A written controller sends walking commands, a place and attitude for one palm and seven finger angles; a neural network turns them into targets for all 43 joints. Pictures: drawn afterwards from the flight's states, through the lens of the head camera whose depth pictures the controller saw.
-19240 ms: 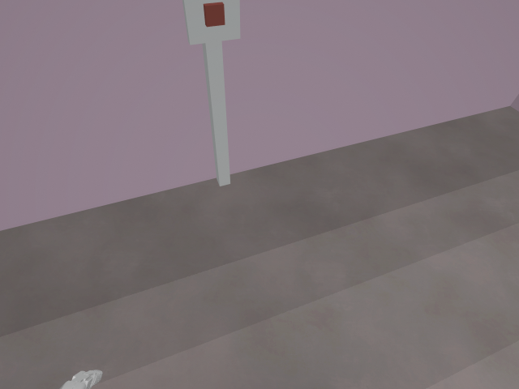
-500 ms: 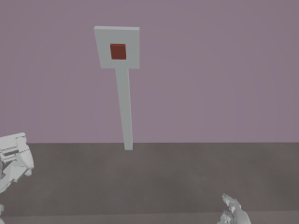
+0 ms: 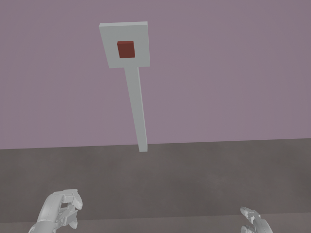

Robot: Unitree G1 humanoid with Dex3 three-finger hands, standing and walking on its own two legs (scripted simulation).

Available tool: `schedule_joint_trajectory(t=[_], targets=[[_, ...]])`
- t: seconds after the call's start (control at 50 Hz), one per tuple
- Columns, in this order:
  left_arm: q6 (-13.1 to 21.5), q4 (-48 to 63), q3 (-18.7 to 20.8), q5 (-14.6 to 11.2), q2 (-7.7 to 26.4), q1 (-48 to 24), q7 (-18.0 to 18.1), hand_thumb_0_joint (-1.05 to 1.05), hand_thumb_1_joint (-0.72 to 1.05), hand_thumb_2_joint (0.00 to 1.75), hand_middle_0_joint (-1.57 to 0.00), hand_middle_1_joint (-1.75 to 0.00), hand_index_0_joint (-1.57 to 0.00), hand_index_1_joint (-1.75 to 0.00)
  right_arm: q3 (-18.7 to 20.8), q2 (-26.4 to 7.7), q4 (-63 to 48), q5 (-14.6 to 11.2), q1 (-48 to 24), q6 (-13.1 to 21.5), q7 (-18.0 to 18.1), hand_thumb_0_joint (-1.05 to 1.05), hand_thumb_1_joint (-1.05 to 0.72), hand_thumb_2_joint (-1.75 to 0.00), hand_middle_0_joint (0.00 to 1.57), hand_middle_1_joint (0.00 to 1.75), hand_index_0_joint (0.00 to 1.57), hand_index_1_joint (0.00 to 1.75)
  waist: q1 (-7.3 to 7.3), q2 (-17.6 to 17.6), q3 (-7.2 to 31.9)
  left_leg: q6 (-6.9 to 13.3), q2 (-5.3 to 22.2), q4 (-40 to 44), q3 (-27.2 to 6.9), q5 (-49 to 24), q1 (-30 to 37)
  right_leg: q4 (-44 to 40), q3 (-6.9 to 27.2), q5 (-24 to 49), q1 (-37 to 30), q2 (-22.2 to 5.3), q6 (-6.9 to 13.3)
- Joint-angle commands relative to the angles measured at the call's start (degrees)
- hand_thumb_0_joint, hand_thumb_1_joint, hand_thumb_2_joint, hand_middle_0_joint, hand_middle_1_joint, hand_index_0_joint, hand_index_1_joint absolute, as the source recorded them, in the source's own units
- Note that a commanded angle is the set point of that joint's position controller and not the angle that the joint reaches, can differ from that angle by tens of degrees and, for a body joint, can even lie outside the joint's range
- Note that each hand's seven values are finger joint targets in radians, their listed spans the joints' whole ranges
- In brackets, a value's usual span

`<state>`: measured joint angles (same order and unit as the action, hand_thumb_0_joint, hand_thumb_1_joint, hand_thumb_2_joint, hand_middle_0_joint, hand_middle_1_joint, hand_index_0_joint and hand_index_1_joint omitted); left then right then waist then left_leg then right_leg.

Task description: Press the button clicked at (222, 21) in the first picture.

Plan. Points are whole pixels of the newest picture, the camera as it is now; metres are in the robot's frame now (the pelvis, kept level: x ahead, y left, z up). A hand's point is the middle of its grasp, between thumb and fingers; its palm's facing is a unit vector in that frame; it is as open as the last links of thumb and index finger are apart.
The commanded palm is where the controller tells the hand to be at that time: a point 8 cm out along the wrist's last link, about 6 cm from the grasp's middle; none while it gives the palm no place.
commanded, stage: let the arm hang, fingers relaxed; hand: left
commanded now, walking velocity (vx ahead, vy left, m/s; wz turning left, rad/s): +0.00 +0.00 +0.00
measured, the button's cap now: (126, 49) +0.75 +0.16 +0.09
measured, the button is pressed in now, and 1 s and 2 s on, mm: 0 0 0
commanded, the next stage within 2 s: stand and wait in 0.94 s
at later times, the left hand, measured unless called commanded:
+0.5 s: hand out of the picture -0.07 +0.19 -0.16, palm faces +0.01 -0.98 -0.22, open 6.3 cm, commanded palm none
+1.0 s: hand out of the picture -0.02 +0.16 -0.16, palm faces +0.02 -0.98 -0.18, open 7.4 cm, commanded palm none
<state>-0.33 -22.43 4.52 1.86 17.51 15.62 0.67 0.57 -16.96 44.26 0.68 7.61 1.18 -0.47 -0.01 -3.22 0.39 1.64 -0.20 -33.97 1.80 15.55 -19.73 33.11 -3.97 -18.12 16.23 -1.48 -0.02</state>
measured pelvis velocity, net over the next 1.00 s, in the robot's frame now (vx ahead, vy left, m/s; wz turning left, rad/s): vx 0.00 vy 0.00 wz -0.02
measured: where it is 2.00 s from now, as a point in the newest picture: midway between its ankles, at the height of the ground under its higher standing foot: outside the picture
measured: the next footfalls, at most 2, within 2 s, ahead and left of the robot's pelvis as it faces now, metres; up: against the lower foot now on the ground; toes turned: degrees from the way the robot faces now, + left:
none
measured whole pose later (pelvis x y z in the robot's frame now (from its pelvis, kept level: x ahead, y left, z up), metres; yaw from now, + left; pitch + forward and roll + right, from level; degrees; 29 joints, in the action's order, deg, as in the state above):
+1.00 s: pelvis +0.00 +0.00 +0.01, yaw -1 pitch -1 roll +0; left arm 0.5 -66.2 0.4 0.5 7.2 16.6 1.8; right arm 0.3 -6.9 64.5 0.8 18.3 -0.8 2.2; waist -0.4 -0.8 -2.3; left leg 1.2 0.2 -24.7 2.6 10.9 -12.7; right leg 24.1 -3.2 -13.2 9.8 -0.7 0.4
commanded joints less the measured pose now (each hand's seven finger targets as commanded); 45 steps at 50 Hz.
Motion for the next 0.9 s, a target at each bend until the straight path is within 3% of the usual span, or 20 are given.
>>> schedule_joint_trajectory(t=[0.0, 0.04, 0.1, 0.12, 0.2, 0.24, 0.28, 0.42, 0.78, 0.88], targets=[[0.2, -11.2, -1.2, -0.4, 4.2, 0.3, 0.0, 0.00, 0.90, 0.90, -0.97, -1.14, -0.97, -1.14, 1.5, -4.7, -1.4, 1.0, 2.0, -0.3, 0.9, 0.00, -0.90, -0.90, 0.20, 0.30, 0.20, 0.30, -0.26, 7.6, 4.1, 1.0, 5.0, 5.3, -6.1, -16.5, 4.7, -5.7, 6.2, 15.9, -4.6, -5.9, 3.7], [-0.2, -17.9, -2.2, -0.7, 3.9, -0.2, 0.4, 0.00, 0.90, 0.90, -0.90, -1.06, -0.90, -1.06, 0.6, -3.6, 1.5, 0.9, 2.3, -1.0, 1.0, 0.00, -0.90, -0.90, 0.20, 0.30, 0.20, 0.30, 0.11, 0.5, 2.4, 0.9, 5.6, 8.5, -6.8, -14.2, 4.2, -7.1, 5.3, 10.6, -5.7, -4.6, 2.7], [0.0, -26.6, -2.9, -1.1, 2.7, 0.5, 0.4, 0.00, 0.90, 0.90, -0.79, -0.94, -0.79, -0.94, 0.0, -2.0, 6.0, 0.6, 3.7, -1.2, 1.4, 0.00, -0.90, -0.90, 0.20, 0.30, 0.20, 0.30, 0.26, -3.1, 0.8, 0.7, 5.5, 11.5, -6.7, -7.9, 3.9, -10.5, 5.9, 6.2, -6.9, -4.3, 2.7], [0.1, -28.9, -2.8, -1.3, 1.8, 1.2, 0.5, 0.00, 0.90, 0.90, -0.75, -0.90, -0.75, -0.90, 0.1, -1.3, 7.5, 0.8, 4.6, -1.4, 1.6, 0.00, -0.90, -0.90, 0.20, 0.30, 0.20, 0.30, 0.38, -5.8, 0.5, 0.6, 5.6, 12.1, -6.5, -6.6, 4.2, -11.3, 5.9, 5.7, -7.0, -4.2, 2.9], [0.2, -35.2, -3.1, -1.4, 0.7, 2.5, 0.4, 0.00, 0.90, 0.90, -0.60, -0.74, -0.60, -0.74, 0.3, -0.2, 11.5, 0.5, 8.2, -1.7, 2.0, 0.00, -0.90, -0.90, 0.20, 0.30, 0.20, 0.30, 0.16, -4.1, -0.8, 0.8, 5.9, 14.2, -7.0, -2.3, 4.7, -13.5, 5.0, 4.3, -7.3, -3.9, 3.1], [0.2, -37.3, -3.4, -1.4, 0.4, 3.1, 0.6, 0.00, 0.90, 0.90, -0.53, -0.66, -0.53, -0.66, 0.5, -0.2, 12.9, 0.3, 10.0, -1.9, 2.1, 0.00, -0.90, -0.90, 0.20, 0.30, 0.20, 0.30, 0.03, -0.4, -2.6, 0.9, 6.2, 14.9, -7.2, -0.9, 4.7, -14.3, 4.7, 3.0, -6.2, -3.7, 3.1], [0.2, -39.2, -3.7, -1.4, -0.6, 3.9, 0.7, 0.00, 0.90, 0.90, -0.46, -0.58, -0.46, -0.58, 0.5, 0.7, 14.6, 0.3, 11.7, -2.0, 2.3, 0.00, -0.90, -0.90, 0.20, 0.30, 0.20, 0.30, -0.22, 0.6, -3.8, 1.0, 6.0, 15.5, -7.1, 0.8, 5.0, -14.8, 4.7, 1.9, -5.2, -3.8, 3.0], [0.4, -42.7, -3.8, -1.4, -2.9, 6.6, 1.2, 0.00, 0.90, 0.90, -0.20, -0.30, -0.20, -0.30, 0.6, 2.9, 17.6, 0.3, 15.2, -1.7, 2.6, 0.00, -0.90, -0.90, 0.20, 0.30, 0.20, 0.30, -0.29, 3.9, -4.6, 1.3, 6.1, 16.4, -6.8, 0.9, 5.5, -14.0, 4.5, 1.8, -4.1, -3.7, 2.8], [0.7, -42.8, -3.1, -1.2, -5.4, 6.5, 1.7, 0.00, 0.90, 0.90, -0.20, -0.30, -0.20, -0.30, 0.7, 6.0, 19.1, 0.5, 15.6, -1.4, 2.7, 0.00, -0.90, -0.90, 0.20, 0.30, 0.20, 0.30, -0.26, 2.0, -8.3, 0.7, 5.2, 15.4, -5.1, -0.7, 4.2, -14.5, 5.4, 1.8, -1.9, -3.9, 2.6], [1.0, -42.5, -3.0, -1.3, -5.0, 5.7, 1.7, 0.00, 0.90, 0.90, -0.20, -0.30, -0.20, -0.30, 0.7, 5.6, 19.1, 0.4, 15.5, -1.2, 2.8, 0.00, -0.90, -0.90, 0.20, 0.30, 0.20, 0.30, -0.58, 1.7, -6.0, 0.6, 5.5, 14.9, -5.0, -3.6, 6.3, -14.5, 5.5, 3.6, -3.0, -4.0, 2.8]])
